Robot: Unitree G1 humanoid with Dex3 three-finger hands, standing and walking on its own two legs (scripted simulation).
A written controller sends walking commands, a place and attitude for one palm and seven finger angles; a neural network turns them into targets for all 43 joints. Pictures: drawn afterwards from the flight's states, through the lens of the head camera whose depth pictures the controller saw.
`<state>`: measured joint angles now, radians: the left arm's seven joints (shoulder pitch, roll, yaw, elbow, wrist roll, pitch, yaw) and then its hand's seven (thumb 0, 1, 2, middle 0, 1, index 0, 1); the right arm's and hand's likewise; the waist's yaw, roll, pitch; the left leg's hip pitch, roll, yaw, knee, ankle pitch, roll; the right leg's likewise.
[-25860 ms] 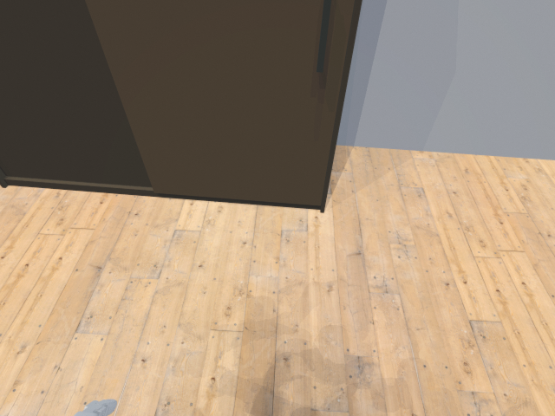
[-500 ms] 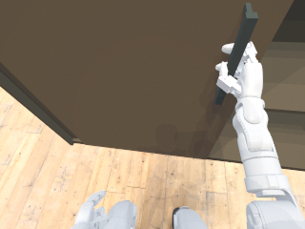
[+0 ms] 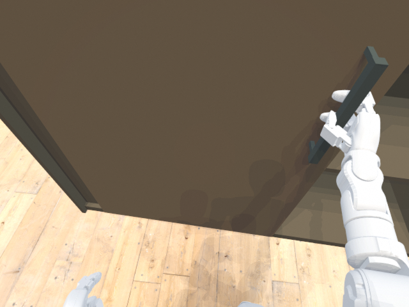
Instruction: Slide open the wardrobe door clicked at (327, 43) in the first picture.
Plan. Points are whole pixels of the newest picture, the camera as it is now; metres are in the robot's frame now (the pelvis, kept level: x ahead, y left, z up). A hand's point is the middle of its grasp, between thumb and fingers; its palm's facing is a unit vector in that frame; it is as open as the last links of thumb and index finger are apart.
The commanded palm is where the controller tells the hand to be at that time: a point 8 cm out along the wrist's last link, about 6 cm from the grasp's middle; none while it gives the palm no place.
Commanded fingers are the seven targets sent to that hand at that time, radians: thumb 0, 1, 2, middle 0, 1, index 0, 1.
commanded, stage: stop walking and hold the door there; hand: right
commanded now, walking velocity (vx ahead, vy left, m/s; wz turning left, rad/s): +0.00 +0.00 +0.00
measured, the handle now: (337, 114) +0.47 -0.24 +0.12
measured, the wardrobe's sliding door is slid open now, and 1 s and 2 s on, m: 0.69 0.69 0.69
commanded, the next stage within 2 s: loosen the grip on the handle in 0.28 s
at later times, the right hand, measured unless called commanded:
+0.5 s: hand (331, 124) +0.43 -0.21 +0.13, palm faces +0.30 +0.95 -0.08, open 6.4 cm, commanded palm +0.38 -0.25 +0.12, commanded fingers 0.00 -0.05 -0.49 0.45 1.40 0.45 1.40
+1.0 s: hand (334, 123) +0.42 -0.21 +0.14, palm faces +0.33 +0.94 -0.10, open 14.5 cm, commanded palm +0.39 -0.26 +0.14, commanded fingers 0.00 0.55 -0.20 0.25 1.15 0.25 1.15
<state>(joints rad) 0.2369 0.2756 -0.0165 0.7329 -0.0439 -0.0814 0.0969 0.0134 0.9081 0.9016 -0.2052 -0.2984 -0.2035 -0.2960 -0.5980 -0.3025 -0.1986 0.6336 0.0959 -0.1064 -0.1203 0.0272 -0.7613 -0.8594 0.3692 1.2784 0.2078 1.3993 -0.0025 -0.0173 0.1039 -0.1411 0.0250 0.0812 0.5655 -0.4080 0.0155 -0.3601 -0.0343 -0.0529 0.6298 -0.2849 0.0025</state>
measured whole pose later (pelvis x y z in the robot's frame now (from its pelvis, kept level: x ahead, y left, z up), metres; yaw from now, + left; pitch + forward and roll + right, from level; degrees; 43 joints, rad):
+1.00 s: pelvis -0.04 -0.01 -0.01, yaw +0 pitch +5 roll +1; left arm 0.42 0.25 0.01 0.76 0.00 -0.09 0.04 0.02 0.91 0.90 -0.20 -0.30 -0.20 -0.30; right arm -0.77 -0.37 -0.33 0.94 -0.02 -0.18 -0.16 -0.01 0.53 -0.22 0.29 1.18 0.26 1.19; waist 0.11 -0.01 -0.06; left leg -0.40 -0.01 0.00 0.66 -0.35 -0.01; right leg -0.55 -0.06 -0.06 0.64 -0.18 -0.01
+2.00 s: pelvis -0.02 -0.01 -0.01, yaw -1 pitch +4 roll +1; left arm 0.34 0.25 -0.01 0.68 -0.03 -0.09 0.07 0.02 0.91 0.90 -0.21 -0.30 -0.20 -0.30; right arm -0.45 -0.36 -0.35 0.56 0.09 -0.10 -0.01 -0.01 0.55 -0.20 0.25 1.15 0.25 1.15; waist 0.03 -0.03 -0.07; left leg -0.32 0.00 0.02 0.62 -0.38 -0.01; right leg -0.49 -0.05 -0.04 0.65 -0.23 -0.01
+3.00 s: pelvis -0.03 -0.01 +0.00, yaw -3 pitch -3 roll +1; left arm 0.24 0.26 -0.06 0.64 -0.05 -0.26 0.12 0.02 0.91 0.90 -0.21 -0.30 -0.20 -0.30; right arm 0.06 -0.34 -0.34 -0.04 0.30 0.07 0.29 -0.01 0.51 -0.23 0.25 1.12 0.25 1.12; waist -0.06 -0.05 -0.05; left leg -0.15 0.00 0.05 0.54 -0.34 -0.01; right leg -0.33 -0.03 -0.02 0.56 -0.18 -0.01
